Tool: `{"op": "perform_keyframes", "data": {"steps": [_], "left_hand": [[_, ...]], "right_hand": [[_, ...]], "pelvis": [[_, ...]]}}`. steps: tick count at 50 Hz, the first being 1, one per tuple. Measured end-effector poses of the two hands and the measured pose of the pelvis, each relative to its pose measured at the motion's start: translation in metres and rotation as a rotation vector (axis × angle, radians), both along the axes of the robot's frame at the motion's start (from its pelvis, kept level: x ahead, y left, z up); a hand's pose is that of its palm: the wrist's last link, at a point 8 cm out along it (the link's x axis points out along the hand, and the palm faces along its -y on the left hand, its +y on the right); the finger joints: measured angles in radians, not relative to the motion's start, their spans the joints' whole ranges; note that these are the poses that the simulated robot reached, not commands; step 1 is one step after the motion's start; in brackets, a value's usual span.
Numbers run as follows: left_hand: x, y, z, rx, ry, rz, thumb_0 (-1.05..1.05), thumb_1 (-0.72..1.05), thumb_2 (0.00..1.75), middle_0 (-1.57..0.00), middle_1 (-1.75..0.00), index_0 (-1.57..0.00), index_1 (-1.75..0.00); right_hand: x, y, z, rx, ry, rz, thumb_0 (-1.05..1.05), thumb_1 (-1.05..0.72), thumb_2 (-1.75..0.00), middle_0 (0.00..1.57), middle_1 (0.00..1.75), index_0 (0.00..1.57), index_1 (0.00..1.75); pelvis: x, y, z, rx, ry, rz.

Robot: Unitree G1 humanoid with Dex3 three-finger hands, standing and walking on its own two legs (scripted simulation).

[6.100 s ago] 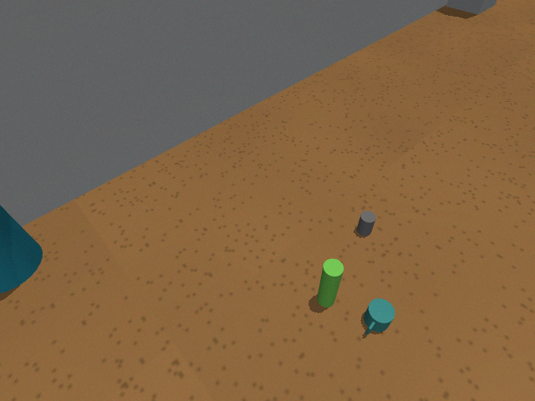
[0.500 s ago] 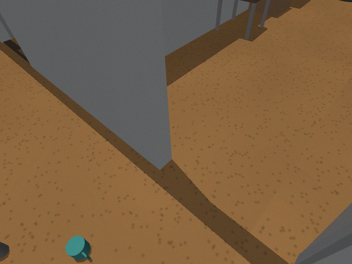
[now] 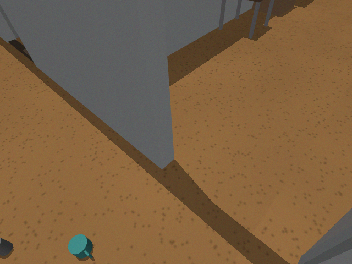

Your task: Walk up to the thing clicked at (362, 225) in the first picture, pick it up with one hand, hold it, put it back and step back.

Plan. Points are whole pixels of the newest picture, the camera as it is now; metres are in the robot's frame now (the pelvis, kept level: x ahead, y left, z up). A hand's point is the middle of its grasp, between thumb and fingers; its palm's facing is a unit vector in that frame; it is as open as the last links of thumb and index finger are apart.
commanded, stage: stand
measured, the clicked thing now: (0, 246) +0.38 +0.96 -0.73
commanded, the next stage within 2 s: walk up in 0.84 s
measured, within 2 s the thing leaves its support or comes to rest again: neither
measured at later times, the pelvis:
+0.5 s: pelvis +0.00 +0.00 +0.00, yaw +0 degrees
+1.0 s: pelvis -0.01 -0.03 -0.01, yaw +10 degrees
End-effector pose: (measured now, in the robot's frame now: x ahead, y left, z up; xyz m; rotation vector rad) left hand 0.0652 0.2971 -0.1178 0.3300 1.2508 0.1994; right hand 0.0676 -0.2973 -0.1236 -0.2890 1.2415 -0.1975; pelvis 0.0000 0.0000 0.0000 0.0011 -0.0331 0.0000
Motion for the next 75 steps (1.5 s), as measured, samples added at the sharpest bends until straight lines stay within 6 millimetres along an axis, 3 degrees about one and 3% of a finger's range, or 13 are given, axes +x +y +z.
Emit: {"op": "perform_keyframes", "data": {"steps": [25, 42, 49, 54, 59, 68, 72, 75], "left_hand": [[0.005, -0.002, 0.000, -0.003, -0.028, -0.004, 0.00, 0.90, 0.90, -0.21, -0.30, -0.20, -0.30], [-0.006, 0.001, 0.000, 0.000, -0.002, 0.006, 0.00, 0.90, 0.90, -0.21, -0.30, -0.20, -0.30], [-0.001, 0.003, 0.004, 0.017, -0.114, 0.119, 0.00, 0.90, 0.90, -0.21, -0.30, -0.20, -0.30], [-0.029, -0.011, 0.012, 0.053, -0.142, 0.174, 0.00, 0.91, 0.90, -0.21, -0.30, -0.20, -0.30], [-0.067, -0.026, 0.017, 0.044, -0.114, 0.263, 0.00, 0.90, 0.90, -0.21, -0.30, -0.20, -0.30], [-0.110, -0.037, -0.010, -0.018, -0.202, 0.410, 0.00, 0.90, 0.90, -0.21, -0.30, -0.20, -0.30], [-0.132, -0.034, -0.031, -0.037, -0.197, 0.477, 0.00, 0.90, 0.90, -0.21, -0.30, -0.20, -0.30], [-0.148, -0.040, -0.029, -0.051, -0.171, 0.525, 0.01, 0.91, 0.90, -0.21, -0.30, -0.20, -0.30]], "right_hand": [[-0.002, -0.003, 0.003, -0.010, -0.003, 0.005, 0.01, -0.90, -0.90, 0.20, 0.30, 0.20, 0.30], [-0.006, -0.001, 0.000, -0.004, 0.015, 0.005, 0.01, -0.90, -0.90, 0.21, 0.30, 0.20, 0.30], [-0.002, -0.017, -0.002, -0.024, 0.084, 0.115, 0.01, -0.90, -0.90, 0.21, 0.30, 0.20, 0.30], [0.028, -0.042, -0.008, -0.066, 0.080, 0.202, 0.01, -0.90, -0.90, 0.21, 0.30, 0.20, 0.30], [0.071, -0.039, 0.006, -0.058, 0.000, 0.316, 0.01, -0.91, -0.90, 0.20, 0.30, 0.20, 0.30], [0.122, -0.008, 0.019, -0.070, -0.054, 0.529, 0.01, -0.91, -0.90, 0.20, 0.30, 0.20, 0.30], [0.137, 0.012, 0.022, -0.089, -0.104, 0.584, 0.01, -0.90, -0.90, 0.20, 0.30, 0.20, 0.30], [0.144, 0.022, 0.026, -0.095, -0.117, 0.631, 0.01, -0.90, -0.90, 0.21, 0.30, 0.20, 0.30]], "pelvis": [[-0.001, -0.002, 0.000, -0.002, -0.004, 0.008], [-0.001, -0.001, 0.000, -0.001, -0.002, 0.011], [-0.014, -0.023, -0.006, 0.004, 0.018, 0.156], [-0.020, -0.043, -0.011, 0.008, 0.018, 0.222], [-0.019, -0.053, -0.004, 0.027, 0.013, 0.301], [-0.018, -0.058, -0.017, -0.016, -0.025, 0.463], [-0.018, -0.053, -0.028, 0.021, -0.024, 0.507], [-0.018, -0.053, -0.023, 0.003, -0.024, 0.579]]}}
